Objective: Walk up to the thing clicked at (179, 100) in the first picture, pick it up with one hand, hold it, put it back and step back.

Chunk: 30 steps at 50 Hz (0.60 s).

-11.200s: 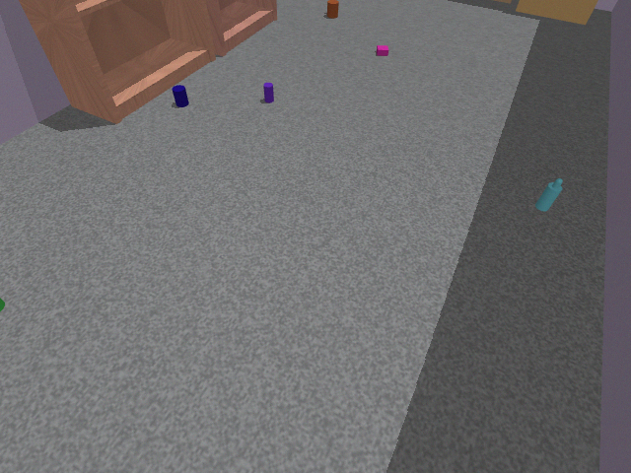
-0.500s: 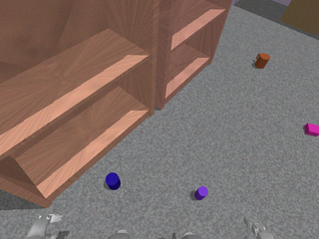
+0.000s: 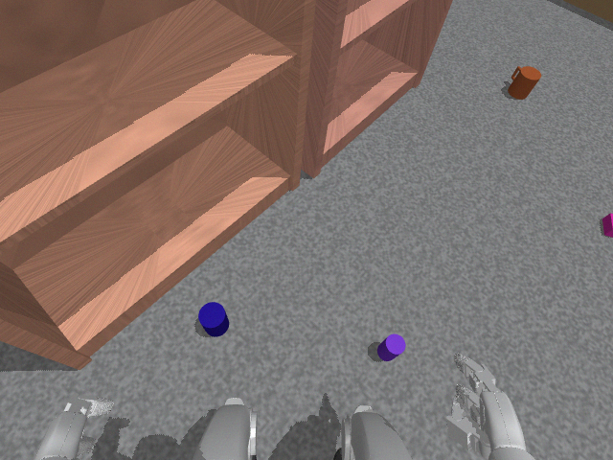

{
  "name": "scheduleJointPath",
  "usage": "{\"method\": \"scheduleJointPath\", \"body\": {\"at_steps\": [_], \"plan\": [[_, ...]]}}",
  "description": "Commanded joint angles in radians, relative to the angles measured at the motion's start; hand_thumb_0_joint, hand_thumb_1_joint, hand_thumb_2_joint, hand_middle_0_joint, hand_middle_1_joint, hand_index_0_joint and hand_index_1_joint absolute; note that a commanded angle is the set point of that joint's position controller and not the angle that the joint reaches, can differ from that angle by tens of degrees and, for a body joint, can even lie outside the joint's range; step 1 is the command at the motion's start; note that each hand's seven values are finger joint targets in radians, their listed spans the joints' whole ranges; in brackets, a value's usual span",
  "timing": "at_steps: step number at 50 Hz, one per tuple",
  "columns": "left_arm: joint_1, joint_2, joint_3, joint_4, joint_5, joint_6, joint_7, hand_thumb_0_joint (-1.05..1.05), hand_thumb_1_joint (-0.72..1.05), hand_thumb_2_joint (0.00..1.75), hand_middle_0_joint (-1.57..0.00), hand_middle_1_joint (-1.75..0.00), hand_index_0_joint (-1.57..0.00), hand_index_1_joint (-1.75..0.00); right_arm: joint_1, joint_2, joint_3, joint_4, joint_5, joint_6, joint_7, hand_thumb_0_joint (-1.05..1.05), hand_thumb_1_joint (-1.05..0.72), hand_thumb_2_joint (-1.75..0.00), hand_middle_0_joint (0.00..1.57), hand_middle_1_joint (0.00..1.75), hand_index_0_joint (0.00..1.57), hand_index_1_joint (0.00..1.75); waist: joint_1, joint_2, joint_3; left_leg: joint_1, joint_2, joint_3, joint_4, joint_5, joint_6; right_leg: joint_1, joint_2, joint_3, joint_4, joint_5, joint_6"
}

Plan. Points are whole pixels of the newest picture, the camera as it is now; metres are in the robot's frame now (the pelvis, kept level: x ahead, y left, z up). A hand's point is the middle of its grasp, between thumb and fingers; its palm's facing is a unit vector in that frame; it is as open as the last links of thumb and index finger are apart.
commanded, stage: rise first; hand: left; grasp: from above
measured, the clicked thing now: (214, 319) +0.46 +0.23 -0.63
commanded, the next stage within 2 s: none
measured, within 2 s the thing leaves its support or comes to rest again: neither
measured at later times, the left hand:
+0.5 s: hand (145, 385) +0.25 +0.28 -0.31, palm faces -0.42 -0.46 -0.78, open 13.9 cm
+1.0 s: hand (165, 347) +0.34 +0.29 -0.43, palm faces -0.47 -0.13 -0.88, open 14.1 cm
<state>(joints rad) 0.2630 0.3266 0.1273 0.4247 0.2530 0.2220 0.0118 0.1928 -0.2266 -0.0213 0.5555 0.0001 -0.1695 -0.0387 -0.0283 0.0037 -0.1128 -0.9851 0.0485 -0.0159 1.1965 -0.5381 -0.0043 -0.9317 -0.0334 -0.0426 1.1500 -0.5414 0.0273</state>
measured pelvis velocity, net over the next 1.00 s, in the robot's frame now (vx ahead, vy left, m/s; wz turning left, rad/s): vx -0.09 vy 0.00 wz -0.09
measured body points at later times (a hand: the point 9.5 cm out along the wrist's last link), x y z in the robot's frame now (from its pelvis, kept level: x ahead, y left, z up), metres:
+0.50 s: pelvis -0.05 -0.01 -0.17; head +0.14 +0.00 +0.24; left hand +0.26 +0.30 -0.27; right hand +0.13 -0.29 -0.29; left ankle +0.02 +0.12 -0.64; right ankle +0.00 -0.14 -0.64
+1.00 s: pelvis -0.09 +0.00 -0.29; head +0.13 +0.04 +0.10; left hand +0.36 +0.30 -0.38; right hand -0.03 -0.29 -0.40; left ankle +0.02 +0.12 -0.64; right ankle +0.00 -0.14 -0.64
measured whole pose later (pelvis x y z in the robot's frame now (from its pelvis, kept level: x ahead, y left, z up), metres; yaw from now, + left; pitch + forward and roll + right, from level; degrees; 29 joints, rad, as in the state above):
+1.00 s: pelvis -0.09 +0.00 -0.29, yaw -5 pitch +33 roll -7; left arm -0.71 0.70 0.13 1.16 1.10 -0.26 0.23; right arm 0.16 -0.28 -0.03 0.76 -0.06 -0.07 0.07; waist -0.12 -0.01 -0.10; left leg -2.15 0.05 -0.11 2.21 -0.64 0.00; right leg -2.07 -0.02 -0.06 2.15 -0.66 0.02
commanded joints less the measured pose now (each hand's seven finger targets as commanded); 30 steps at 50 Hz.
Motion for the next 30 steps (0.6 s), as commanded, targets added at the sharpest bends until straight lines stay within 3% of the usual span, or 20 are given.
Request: {"method": "scheduleJointPath", "body": {"at_steps": [1,4,6,9,11,15,16,17,19,25,28,30], "plan": [[0.040,0.183,0.072,-0.173,0.023,-0.019,0.019,0.00,-0.56,0.98,-0.08,-1.09,-0.08,-1.09,0.007,-0.155,-0.065,-0.130,0.005,-0.053,-0.007,0.00,-0.90,-0.90,0.20,0.30,0.20,0.30,0.003,0.094,-0.298,0.212,-0.018,-0.020,-0.118,0.363,0.004,0.056,0.042,-0.006,-0.071,0.271,-0.048],[-0.049,0.192,0.058,-0.115,0.058,-0.042,0.022,0.00,-0.56,0.98,-0.07,-1.09,-0.07,-1.08,-0.003,-0.164,-0.064,-0.120,0.006,-0.061,-0.004,0.00,-0.90,-0.90,0.20,0.30,0.20,0.30,-0.019,0.072,-0.255,0.117,-0.019,-0.027,-0.065,0.288,0.006,-0.034,0.042,-0.006,-0.015,0.221,-0.049],[-0.121,0.222,0.071,-0.045,0.104,-0.077,0.024,0.00,-0.57,0.99,-0.07,-1.08,-0.07,-1.08,-0.016,-0.167,-0.065,-0.110,0.004,-0.071,-0.002,0.00,-0.90,-0.90,0.20,0.30,0.20,0.30,-0.022,0.059,-0.240,0.025,-0.026,-0.019,-0.002,0.206,0.013,-0.118,0.041,0.001,0.036,0.167,-0.049],[-0.195,0.247,0.079,0.012,0.167,-0.151,0.031,0.00,-0.53,0.97,-0.07,-1.08,-0.08,-1.08,-0.021,-0.179,-0.073,-0.089,0.002,-0.089,0.009,0.00,-0.86,-0.89,0.20,0.30,0.20,0.30,-0.016,0.061,-0.297,-0.062,-0.036,-0.004,0.090,0.153,0.015,-0.204,0.039,0.014,0.121,0.131,-0.048],[-0.243,0.227,0.038,0.020,0.207,-0.204,0.033,0.00,-0.52,0.97,-0.07,-1.09,-0.08,-1.08,-0.026,-0.187,-0.077,-0.075,0.002,-0.097,0.019,0.00,-0.85,-0.89,0.20,0.30,0.20,0.30,-0.019,0.081,-0.352,-0.088,-0.033,-0.018,0.132,0.152,0.009,-0.275,0.036,0.014,0.191,0.125,-0.051],[-0.383,0.306,0.049,0.051,0.307,-0.289,0.067,0.00,-0.52,0.98,-0.07,-1.09,-0.08,-1.08,-0.033,-0.209,-0.087,-0.039,0.003,-0.098,0.031,0.00,-0.85,-0.89,0.20,0.30,0.20,0.30,-0.019,0.122,-0.455,-0.182,-0.030,-0.030,0.249,0.150,0.005,-0.403,0.034,0.016,0.326,0.131,-0.053],[-0.379,0.338,0.082,0.097,0.331,-0.303,0.081,0.00,-0.52,0.98,-0.07,-1.09,-0.08,-1.09,-0.035,-0.217,-0.087,-0.028,0.005,-0.094,0.036,0.00,-0.86,-0.89,0.20,0.30,0.20,0.30,-0.001,0.119,-0.471,-0.195,-0.028,-0.040,0.271,0.173,0.002,-0.445,0.035,0.010,0.364,0.135,-0.056],[-0.397,0.346,0.074,0.114,0.354,-0.315,0.092,0.00,-0.51,0.98,-0.06,-1.10,-0.07,-1.09,-0.038,-0.220,-0.091,-0.022,0.006,-0.088,0.039,0.00,-0.85,-0.89,0.20,0.30,0.20,0.30,0.003,0.123,-0.494,-0.219,-0.030,-0.032,0.306,0.180,0.005,-0.470,0.036,0.011,0.384,0.143,-0.055],[-0.468,0.404,0.107,0.144,0.410,-0.328,0.123,0.00,-0.53,1.00,-0.06,-1.09,-0.06,-1.09,-0.029,-0.228,-0.096,-0.009,0.007,-0.074,0.043,0.00,-0.86,-0.89,0.20,0.30,0.20,0.30,0.011,0.115,-0.544,-0.278,-0.035,-0.021,0.362,0.184,0.008,-0.489,0.038,0.014,0.424,0.155,-0.054],[-0.727,0.457,0.090,0.271,0.511,-0.336,0.164,0.00,-0.54,1.00,-0.06,-1.08,-0.06,-1.08,0.008,-0.234,-0.103,0.048,0.001,-0.044,0.055,0.00,-0.87,-0.90,0.20,0.30,0.20,0.30,-0.007,0.074,-0.644,-0.429,-0.038,0.007,0.514,0.129,0.022,-0.549,0.041,0.009,0.491,0.124,-0.047],[-0.853,0.555,0.117,0.314,0.556,-0.351,0.168,0.00,-0.55,1.01,-0.06,-1.08,-0.07,-1.08,0.024,-0.235,-0.103,0.067,-0.009,-0.028,0.060,0.00,-0.88,-0.90,0.20,0.30,0.20,0.30,-0.001,0.048,-0.708,-0.511,-0.036,0.015,0.577,0.098,0.031,-0.529,0.040,0.010,0.528,0.103,-0.042],[-0.891,0.547,0.099,0.365,0.576,-0.363,0.162,0.00,-0.56,1.02,-0.06,-1.07,-0.06,-1.07,0.031,-0.238,-0.105,0.079,-0.015,-0.018,0.064,0.00,-0.88,-0.90,0.20,0.30,0.20,0.30,-0.005,0.045,-0.714,-0.526,-0.034,0.012,0.603,0.067,0.033,-0.572,0.043,0.001,0.548,0.066,-0.044]]}}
